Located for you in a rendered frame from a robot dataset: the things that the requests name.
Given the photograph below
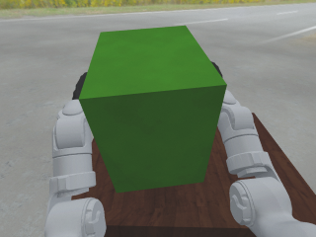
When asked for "carton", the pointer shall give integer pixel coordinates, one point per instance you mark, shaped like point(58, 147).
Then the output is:
point(152, 99)

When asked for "right robot forearm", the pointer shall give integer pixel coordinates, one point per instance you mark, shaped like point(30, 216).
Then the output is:
point(245, 154)

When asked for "robot right upper arm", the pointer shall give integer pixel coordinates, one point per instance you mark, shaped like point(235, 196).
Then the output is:
point(262, 204)

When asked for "robot left upper arm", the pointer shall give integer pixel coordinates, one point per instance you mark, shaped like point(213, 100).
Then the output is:
point(82, 217)

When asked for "right robot hand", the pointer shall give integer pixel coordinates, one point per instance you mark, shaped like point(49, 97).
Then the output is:
point(217, 68)

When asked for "left robot hand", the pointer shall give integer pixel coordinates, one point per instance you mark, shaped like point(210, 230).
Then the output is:
point(79, 86)

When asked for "pedestal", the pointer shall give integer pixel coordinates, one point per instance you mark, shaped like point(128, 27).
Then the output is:
point(197, 209)

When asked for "left robot forearm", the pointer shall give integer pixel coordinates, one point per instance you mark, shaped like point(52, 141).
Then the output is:
point(72, 166)

